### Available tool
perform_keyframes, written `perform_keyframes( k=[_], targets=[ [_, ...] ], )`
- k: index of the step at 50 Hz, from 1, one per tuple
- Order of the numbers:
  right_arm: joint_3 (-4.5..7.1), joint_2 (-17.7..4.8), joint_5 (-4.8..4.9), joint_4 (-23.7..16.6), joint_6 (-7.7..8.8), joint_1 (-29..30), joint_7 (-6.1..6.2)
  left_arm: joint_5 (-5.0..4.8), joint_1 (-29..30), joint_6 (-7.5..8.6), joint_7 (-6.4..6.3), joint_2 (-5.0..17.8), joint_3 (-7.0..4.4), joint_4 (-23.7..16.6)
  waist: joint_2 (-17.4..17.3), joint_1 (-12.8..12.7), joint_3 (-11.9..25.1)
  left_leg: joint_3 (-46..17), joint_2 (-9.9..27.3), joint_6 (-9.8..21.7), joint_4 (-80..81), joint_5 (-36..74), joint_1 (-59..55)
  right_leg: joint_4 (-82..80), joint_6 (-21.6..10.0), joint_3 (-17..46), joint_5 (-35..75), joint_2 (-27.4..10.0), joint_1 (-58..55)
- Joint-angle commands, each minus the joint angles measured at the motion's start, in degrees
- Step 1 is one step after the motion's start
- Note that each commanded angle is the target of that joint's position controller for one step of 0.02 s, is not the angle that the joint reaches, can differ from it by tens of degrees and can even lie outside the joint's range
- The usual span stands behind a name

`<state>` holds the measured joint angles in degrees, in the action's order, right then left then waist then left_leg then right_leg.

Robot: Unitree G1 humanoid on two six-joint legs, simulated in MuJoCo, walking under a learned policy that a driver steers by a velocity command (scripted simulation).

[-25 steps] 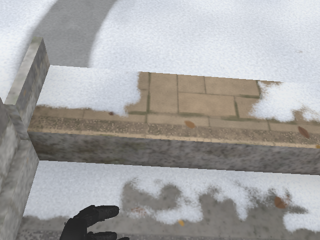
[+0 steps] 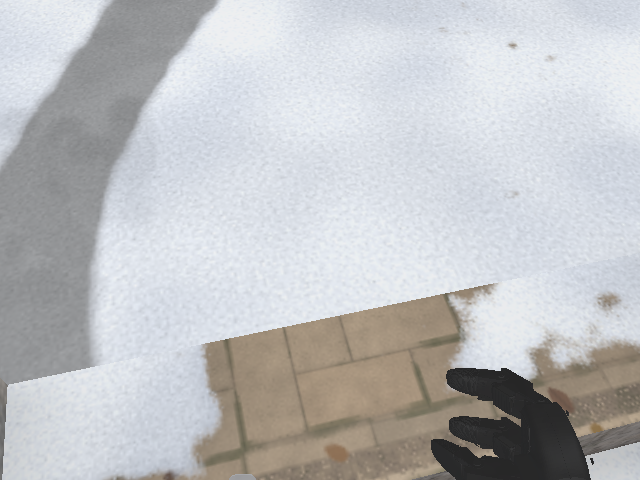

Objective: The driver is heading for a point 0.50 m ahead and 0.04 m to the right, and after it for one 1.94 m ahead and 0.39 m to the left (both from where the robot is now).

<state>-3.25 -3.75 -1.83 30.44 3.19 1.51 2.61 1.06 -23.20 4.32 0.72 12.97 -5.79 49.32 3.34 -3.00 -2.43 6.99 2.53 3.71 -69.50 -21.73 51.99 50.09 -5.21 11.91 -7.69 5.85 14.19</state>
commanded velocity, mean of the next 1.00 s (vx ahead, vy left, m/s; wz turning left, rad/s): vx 0.29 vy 0.00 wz -0.20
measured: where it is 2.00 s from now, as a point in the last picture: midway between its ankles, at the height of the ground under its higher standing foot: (425, 370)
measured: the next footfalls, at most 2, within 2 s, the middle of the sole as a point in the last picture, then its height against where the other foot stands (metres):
right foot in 0.54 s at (509, 383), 0.17 m higher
left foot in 1.16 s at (365, 341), level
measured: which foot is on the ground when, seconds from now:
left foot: down 0.00-0.58, up 0.60-1.00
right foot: up 0.00-0.52, down 0.54-1.00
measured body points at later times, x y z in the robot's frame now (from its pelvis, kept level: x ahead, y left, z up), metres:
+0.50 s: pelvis +0.28 -0.06 +0.11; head +0.34 -0.05 +0.56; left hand +0.58 +0.04 +0.04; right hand +0.15 -0.28 -0.01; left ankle +0.13 +0.12 -0.61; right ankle +0.40 -0.23 -0.38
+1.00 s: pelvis +0.47 -0.15 +0.30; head +0.49 -0.17 +0.75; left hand +0.59 +0.08 +0.18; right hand +0.56 -0.41 +0.17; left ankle +0.58 -0.03 -0.37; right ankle +0.48 -0.25 -0.45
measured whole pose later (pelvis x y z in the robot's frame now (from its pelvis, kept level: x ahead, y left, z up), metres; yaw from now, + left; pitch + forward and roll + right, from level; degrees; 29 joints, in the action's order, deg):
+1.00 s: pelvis +0.47 -0.15 +0.30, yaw -8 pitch +0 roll +0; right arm 3.5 -11.2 -1.3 41.2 -1.3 -13.3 0.8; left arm 1.4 -16.9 6.9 -2.0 10.7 -2.7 46.5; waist -1.7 -0.4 -1.1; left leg 1.6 3.2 0.7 -58.8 -8.2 36.7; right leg 21.5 -2.3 -15.3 -10.3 -4.0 10.8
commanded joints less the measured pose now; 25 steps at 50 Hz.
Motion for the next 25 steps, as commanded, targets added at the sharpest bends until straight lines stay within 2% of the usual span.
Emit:
perform_keyframes(
  k=[1, 2, 3, 4, 5, 6, 7, 8, 9, 10, 11, 12, 13, 14, 15, 16, 17, 18, 19, 20, 21, 22, 23, 24, 25],
  targets=[
    [7.16, -12.28, 2.32, 4.39, 0.11, -8.08, 1.42, 4.44, 4.31, 0.98, 1.78, 1.61, -0.12, -13.79, -14.58, 1.7, 24.17, -55.04, 18.84, 10.08, 47.6, -24.28, -43.06, 52.92, 1.05, -1.57, 3.42, -1.64, 27.05],
    [6.12, -8.69, 2.26, 7.94, 0.01, -8.39, 1.22, 5.02, 4.87, -1.31, 1.84, -0.32, 0.54, -13.86, -6.97, 0.34, 16.4, -45.68, 17.27, 9.11, 43.84, -26.64, -36.24, 55.75, 0.01, -4.32, 5.03, -3.35, 30.91],
    [5.58, -7.0, 1.34, 10.13, 1.02, -9.64, 1.13, 4.73, 7.16, -2.18, 1.74, -1.43, 1.51, -14.86, -0.66, 0.4, 11.46, -37.79, 16.29, 8.34, 42.24, -20.69, -32.25, 58.18, -1.35, -4.4, 2.65, -3.75, 35.32],
    [5.36, -6.5, 0.59, 12.56, 1.94, -12.1, 1.17, 4.2, 8.6, -3.24, 1.41, -3.29, 2.33, -15.44, -1.07, 0.8, 8.39, -33.93, 15.83, 8.5, 42.41, -13.07, -30.99, 65.16, -1.82, -4.43, 0.14, -3.41, 38.96],
    [5.24, -5.71, -0.22, 15.81, 2.53, -14.58, 0.56, 3.56, 11.76, -4.09, 0.9, -5.37, 3.46, -16.99, -0.92, 0.66, 6.33, -29.49, 15.25, 6.86, 43.22, -12.27, -31.15, 66.74, -3.01, -2.94, -2.76, -3.33, 43.69],
    [5.61, -6.52, -0.35, 17.35, 3.7, -16.19, -0.13, 2.44, 13.46, -4.34, 0.65, -7.14, 4.15, -17.31, -2.83, 0.01, 3.64, -24.7, 14.63, 5.73, 43.95, -7.51, -29.73, 66.73, -3.2, -1.17, -1.9, -2.71, 45.68],
    [5.8, -6.87, -0.25, 19.13, 4.84, -19.55, -0.78, 2.46, 13.45, -5.56, 1.15, -7.81, 4.31, -17.6, -3.02, -0.36, 4.0, -20.61, 13.88, 4.94, 44.34, -5.91, -32.79, 66.34, -3.5, -1.68, -1.85, -2.96, 48.66],
    [5.97, -7.09, -0.6, 19.61, 4.88, -19.23, -1.12, 1.89, 14.06, -5.82, 1.49, -7.05, 4.22, -18.0, -4.53, -1.51, 2.83, -18.41, 14.34, 4.43, 47.37, -2.47, -33.76, 64.88, -2.95, 0.08, -2.56, -3.69, 50.31],
    [6.23, -8.41, 0.3, 18.77, 5.41, -18.7, -1.27, 1.91, 15.34, -6.68, 1.82, -5.63, 3.85, -18.37, -3.8, -1.6, 1.63, -15.37, 15.49, 3.78, 47.77, 1.02, -33.71, 65.78, -1.86, -0.19, -2.14, -3.12, 52.14],
    [6.43, -10.07, 0.74, 17.25, 5.32, -17.91, -1.02, 1.45, 15.97, -7.0, 2.15, -4.46, 3.56, -18.44, -3.03, -1.82, 0.67, -11.85, 16.57, 3.67, 49.51, 4.94, -32.88, 61.35, -0.11, -1.36, -0.86, -3.56, 51.97],
    [6.0, -10.24, 0.85, 17.52, 5.05, -17.31, -1.43, 0.13, 17.49, -7.28, 1.96, -4.8, 3.39, -19.25, -6.69, -2.17, -2.49, -7.95, 16.07, 3.2, 50.71, 6.01, -30.67, 60.07, 1.18, -3.36, -1.08, -3.25, 53.49],
    [5.85, -9.7, 1.0, 17.17, 4.76, -18.79, -1.58, -0.19, 19.16, -7.41, 1.52, -3.92, 3.21, -18.87, -5.91, -1.39, -3.55, -4.6, 15.48, 2.65, 52.64, 4.34, -29.49, 58.33, 1.55, -5.09, -0.82, -3.59, 53.18],
    [6.13, -11.75, 0.9, 16.79, 4.84, -20.31, -1.75, -0.28, 20.77, -8.24, 0.9, -4.66, 3.01, -18.58, -8.27, -0.5, -3.41, -5.46, 16.66, 3.39, 53.77, 2.64, -31.13, 63.6, 1.3, -5.85, -0.81, -3.2, 55.98],
    [6.69, -12.96, 0.2, 17.59, 5.1, -22.27, -1.69, 0.36, 21.91, -8.35, 0.11, -5.7, 3.01, -19.36, -8.99, 0.17, -3.33, -5.15, 18.9, 4.32, 55.19, 4.86, -35.63, 71.15, 0.64, -5.53, -3.44, -2.91, 60.16],
    [7.17, -14.18, -0.03, 18.14, 5.19, -24.25, -1.78, 0.52, 23.55, -8.52, -0.43, -5.98, 3.03, -20.21, -8.44, 0.56, -3.21, -4.86, 19.55, 4.11, 56.51, 1.88, -39.78, 71.71, -0.09, -4.32, -6.06, -3.82, 63.52],
    [7.4, -14.61, 0.46, 17.51, 5.4, -24.52, -2.21, 0.89, 25.56, -9.17, -0.71, -4.92, 2.37, -19.09, -8.98, 1.16, -2.88, -4.79, 18.93, 4.21, 57.3, 3.1, -41.69, 70.42, 0.1, -5.35, -8.53, -3.95, 64.4],
    [8.02, -16.27, 0.38, 16.77, 5.87, -25.64, -2.19, 2.27, 29.32, -9.37, -1.04, -2.99, 1.58, -21.01, -9.43, 2.47, -2.81, -4.49, 19.95, 4.11, 58.9, 6.08, -46.57, 69.55, -0.3, -5.3, -10.95, -4.41, 66.32],
    [8.22, -16.06, 0.28, 16.42, 5.65, -25.88, -2.01, 2.5, 28.45, -9.15, -1.14, -1.57, 0.89, -19.82, -7.96, 2.91, -1.9, -2.18, 20.1, 3.48, 58.03, 8.54, -49.63, 65.97, -0.09, -5.79, -10.71, -5.0, 65.8],
    [8.31, -15.44, 0.3, 17.06, 5.22, -29.22, -0.89, 3.56, 32.44, -9.13, -0.97, -2.35, 0.98, -20.58, -7.6, 4.49, -0.76, -2.12, 19.53, 3.64, 57.51, 12.24, -55.23, 66.82, -0.81, -7.23, -12.47, -4.53, 68.74],
    [8.48, -16.21, 0.39, 18.33, 4.42, -32.67, 0.12, 3.29, 36.99, -9.15, -0.76, -4.13, 2.09, -22.24, -8.07, 6.03, -0.95, -1.14, 19.23, 3.27, 58.8, 11.99, -61.73, 63.85, -1.4, -8.3, -15.3, -5.74, 73.07],
    [8.59, -15.63, -1.02, 19.63, 4.46, -35.07, 0.34, 2.11, 38.83, -8.21, -0.82, -5.77, 2.93, -23.22, -8.62, 7.15, -2.49, 0.99, 20.01, 2.9, 60.12, 15.34, -65.41, 62.38, -1.56, -9.34, -19.71, -6.82, 75.05],
    [8.87, -15.59, -0.59, 20.36, 3.79, -35.87, 0.85, 2.55, 42.38, -7.92, -0.45, -6.38, 3.87, -24.94, -8.38, 7.78, -2.22, 3.1, 17.89, 2.09, 61.57, 16.92, -68.24, 55.34, -1.67, -12.95, -23.13, -8.02, 76.04],
    [9.01, -15.66, -1.14, 21.22, 3.02, -35.49, 1.18, 1.61, 42.13, -7.86, -0.21, -8.83, 5.17, -26.68, -11.95, 6.92, -1.62, 5.9, 17.42, 1.53, 61.06, 22.72, -70.38, 49.54, -1.95, -13.44, -26.05, -10.84, 74.66],
    [8.21, -12.9, -0.58, 22.01, 2.52, -35.62, 1.59, 1.26, 43.35, -7.43, 0.99, -9.39, 6.17, -27.6, -13.66, 7.39, -0.71, 7.64, 15.62, 2.48, 63.01, 28.72, -70.43, 40.74, -2.35, -15.97, -27.2, -11.46, 69.25],
    [7.37, -10.99, 0.71, 20.81, 1.24, -31.13, 1.31, -0.15, 39.77, -7.09, 2.67, -8.37, 6.53, -25.19, -9.61, 6.56, 0.07, 10.59, 13.01, 4.99, 64.96, 42.44, -62.98, 22.3, -3.05, -24.45, -20.97, -10.18, 52.9]
  ],
)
